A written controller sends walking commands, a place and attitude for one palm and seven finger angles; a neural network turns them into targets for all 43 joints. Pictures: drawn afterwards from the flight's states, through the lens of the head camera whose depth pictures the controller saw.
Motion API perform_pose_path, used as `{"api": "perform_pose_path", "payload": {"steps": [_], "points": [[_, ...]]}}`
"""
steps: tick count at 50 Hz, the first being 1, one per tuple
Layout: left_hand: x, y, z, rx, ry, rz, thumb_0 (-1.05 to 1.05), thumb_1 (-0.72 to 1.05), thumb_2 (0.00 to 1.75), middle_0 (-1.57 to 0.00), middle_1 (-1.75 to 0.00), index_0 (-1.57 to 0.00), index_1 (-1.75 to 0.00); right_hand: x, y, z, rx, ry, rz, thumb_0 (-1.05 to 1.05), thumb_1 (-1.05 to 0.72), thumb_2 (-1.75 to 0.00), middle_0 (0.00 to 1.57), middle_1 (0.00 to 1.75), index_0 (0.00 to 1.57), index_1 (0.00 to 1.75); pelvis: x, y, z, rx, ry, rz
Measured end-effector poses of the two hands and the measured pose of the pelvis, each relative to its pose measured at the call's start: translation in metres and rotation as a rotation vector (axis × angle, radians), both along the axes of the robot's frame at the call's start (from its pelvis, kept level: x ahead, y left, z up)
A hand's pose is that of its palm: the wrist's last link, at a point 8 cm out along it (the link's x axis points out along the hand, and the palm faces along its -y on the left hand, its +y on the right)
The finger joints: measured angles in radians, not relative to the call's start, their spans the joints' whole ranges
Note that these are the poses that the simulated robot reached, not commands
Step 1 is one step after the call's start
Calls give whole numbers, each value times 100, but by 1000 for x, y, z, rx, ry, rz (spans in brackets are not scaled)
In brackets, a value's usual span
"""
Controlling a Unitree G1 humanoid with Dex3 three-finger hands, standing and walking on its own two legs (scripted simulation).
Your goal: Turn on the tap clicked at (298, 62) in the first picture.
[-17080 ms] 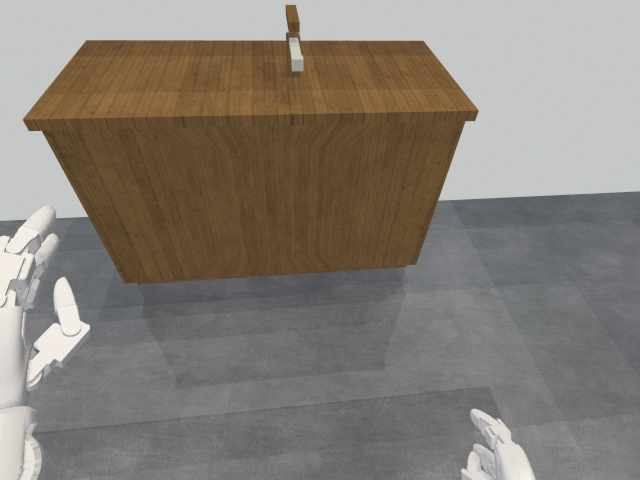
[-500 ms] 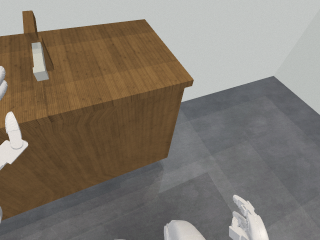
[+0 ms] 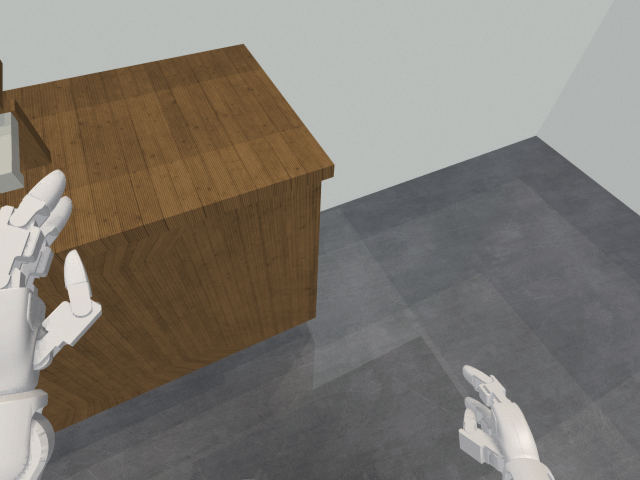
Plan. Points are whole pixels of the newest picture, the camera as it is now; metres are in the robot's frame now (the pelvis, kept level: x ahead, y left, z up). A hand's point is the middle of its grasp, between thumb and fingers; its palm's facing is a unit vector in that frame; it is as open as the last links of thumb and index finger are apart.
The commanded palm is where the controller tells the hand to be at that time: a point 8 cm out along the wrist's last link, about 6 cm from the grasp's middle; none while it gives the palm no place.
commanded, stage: come to a stop and stand still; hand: left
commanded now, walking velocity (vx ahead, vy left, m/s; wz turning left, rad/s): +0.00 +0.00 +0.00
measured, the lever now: (6, 177) +0.47 +0.43 +0.10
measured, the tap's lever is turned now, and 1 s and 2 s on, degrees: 0 0 0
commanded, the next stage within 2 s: look again from close up in 1.28 s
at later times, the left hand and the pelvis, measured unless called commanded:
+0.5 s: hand (31, 308) +0.24 +0.25 +0.17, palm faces +0.39 -0.85 -0.35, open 7.4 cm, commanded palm +0.17 +0.29 +0.18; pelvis +0.01 +0.01 +0.01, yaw +0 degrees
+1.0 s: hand out of the picture +0.24 +0.30 +0.18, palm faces +0.39 -0.84 -0.37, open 7.4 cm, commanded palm +0.18 +0.34 +0.18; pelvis +0.02 +0.06 +0.01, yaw +1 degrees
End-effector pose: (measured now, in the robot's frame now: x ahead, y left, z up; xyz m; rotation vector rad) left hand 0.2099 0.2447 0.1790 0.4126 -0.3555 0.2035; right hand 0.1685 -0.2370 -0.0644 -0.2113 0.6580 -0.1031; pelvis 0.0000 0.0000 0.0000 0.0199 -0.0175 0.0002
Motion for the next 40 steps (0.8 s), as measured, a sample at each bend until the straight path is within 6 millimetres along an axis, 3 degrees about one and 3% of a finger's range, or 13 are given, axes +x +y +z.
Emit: {"api": "perform_pose_path", "payload": {"steps": [3, 9, 13, 19, 24, 30, 40], "points": [[-12, 6, 10, 86, 3, 8, 2, 88, 89, -22, -31, -22, -30, 11, -15, 12, -46, -43, -30, 2, -90, -90, 20, 30, 20, 30, 5, -5, -2, -26, 5, -2], [-32, 49, 31, 107, -62, 228, 2, 88, 89, -23, -31, -23, -31, 21, -20, 9, -69, 0, 3, 1, -90, -90, 20, 30, 20, 30, 13, -10, 3, -28, 0, 13], [-35, 57, 16, -10, -32, 311, 1, 88, 90, -22, -31, -22, -30, 24, -8, 2, -46, 23, 38, 1, -90, -90, 20, 30, 20, 30, 17, -5, 6, -34, -5, 20], [-18, 41, -18, -124, 101, 251, 2, 89, 90, -21, -30, -21, -30, 21, 20, 1, -6, 41, 61, 2, -90, -90, 20, 30, 20, 30, 16, 2, 10, -33, -13, 16], [-9, 42, -3, -53, 81, 177, 2, 89, 90, -21, -30, -21, -30, 16, 38, 5, 12, 31, 62, 2, -90, -90, 20, 30, 20, 30, 14, 8, 12, -30, -10, 8], [-14, 61, 21, 35, 34, 171, 2, 88, 90, -22, -31, -22, -30, 10, 46, 5, 17, 37, 39, 2, -90, -90, 20, 30, 21, 30, 17, 22, 14, -34, 3, 2], [-15, 87, -15, -73, 154, 220, 2, 89, 90, -21, -30, -21, -30, 4, 49, 4, -51, 92, 23, 2, -90, -90, 20, 30, 20, 30, 20, 44, 14, -34, 8, 6]]}}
